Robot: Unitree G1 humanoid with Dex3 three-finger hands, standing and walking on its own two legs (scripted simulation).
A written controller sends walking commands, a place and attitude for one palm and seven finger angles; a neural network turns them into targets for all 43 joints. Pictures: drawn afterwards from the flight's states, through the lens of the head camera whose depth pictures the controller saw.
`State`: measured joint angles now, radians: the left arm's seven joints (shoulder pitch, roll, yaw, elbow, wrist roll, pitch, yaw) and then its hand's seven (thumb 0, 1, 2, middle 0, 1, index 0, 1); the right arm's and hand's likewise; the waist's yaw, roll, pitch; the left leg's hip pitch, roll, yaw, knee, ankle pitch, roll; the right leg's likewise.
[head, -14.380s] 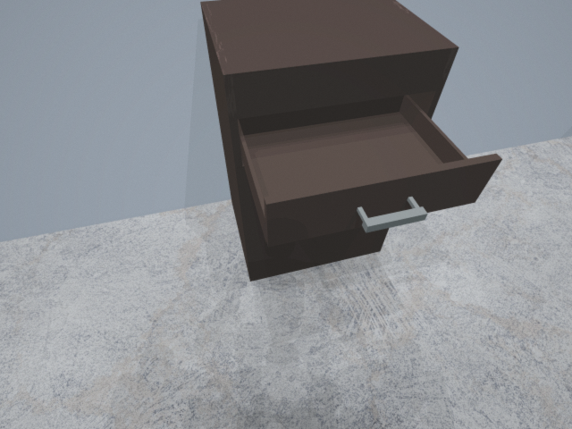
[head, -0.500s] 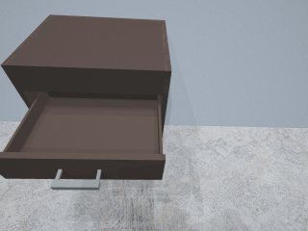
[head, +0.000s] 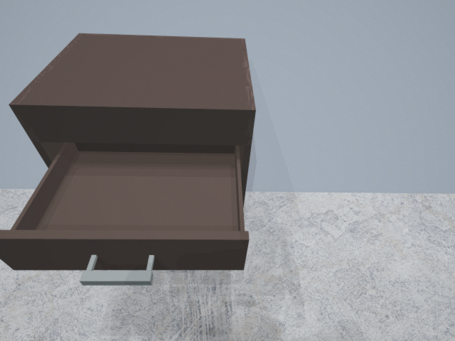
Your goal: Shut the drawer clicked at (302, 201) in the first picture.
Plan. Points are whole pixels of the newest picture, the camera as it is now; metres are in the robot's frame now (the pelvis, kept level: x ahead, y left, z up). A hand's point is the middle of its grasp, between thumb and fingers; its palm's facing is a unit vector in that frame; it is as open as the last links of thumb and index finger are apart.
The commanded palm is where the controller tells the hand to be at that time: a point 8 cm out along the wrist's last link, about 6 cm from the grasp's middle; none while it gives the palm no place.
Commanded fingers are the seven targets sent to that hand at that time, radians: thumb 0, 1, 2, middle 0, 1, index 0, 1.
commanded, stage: come to a stop and stand still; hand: left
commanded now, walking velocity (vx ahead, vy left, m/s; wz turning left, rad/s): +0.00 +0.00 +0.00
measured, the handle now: (120, 268) +0.27 +0.24 -0.08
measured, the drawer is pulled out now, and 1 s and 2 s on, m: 0.28 0.28 0.22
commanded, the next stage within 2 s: look again from close up in 0.04 s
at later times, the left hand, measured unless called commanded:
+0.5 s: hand out of the picture -0.05 +0.15 -0.18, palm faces +0.04 -0.99 -0.14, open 7.4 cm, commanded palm none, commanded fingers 0.00 0.90 0.90 -0.20 -0.30 -0.20 -0.30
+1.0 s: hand (125, 314) +0.17 +0.18 -0.02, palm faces +0.23 -0.96 -0.14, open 6.7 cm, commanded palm +0.09 +0.21 -0.06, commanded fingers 0.00 0.90 0.90 -0.46 -0.58 -0.46 -0.58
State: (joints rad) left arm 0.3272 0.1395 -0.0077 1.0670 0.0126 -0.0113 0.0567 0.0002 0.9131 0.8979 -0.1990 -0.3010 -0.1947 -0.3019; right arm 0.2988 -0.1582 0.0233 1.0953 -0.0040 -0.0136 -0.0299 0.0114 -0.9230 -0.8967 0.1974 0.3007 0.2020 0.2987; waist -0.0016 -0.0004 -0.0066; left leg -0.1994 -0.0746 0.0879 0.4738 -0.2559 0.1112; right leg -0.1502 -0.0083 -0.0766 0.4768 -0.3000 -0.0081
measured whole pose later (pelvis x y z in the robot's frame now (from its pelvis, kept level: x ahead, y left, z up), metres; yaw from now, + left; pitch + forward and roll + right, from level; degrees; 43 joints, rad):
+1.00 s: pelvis -0.02 +0.00 -0.03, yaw +3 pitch +5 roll +1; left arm 0.47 0.18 0.03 0.09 -0.16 -0.20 0.11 0.04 0.98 0.90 -0.27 -0.40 -0.28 -0.40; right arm 0.33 -0.30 -0.02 0.75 0.03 -0.29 -0.02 0.02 -0.92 -0.90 0.20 0.30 0.20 0.30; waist -0.06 0.04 -0.11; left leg -0.50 -0.11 0.08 0.73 -0.33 0.07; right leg -0.50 -0.01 -0.06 0.78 -0.37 -0.04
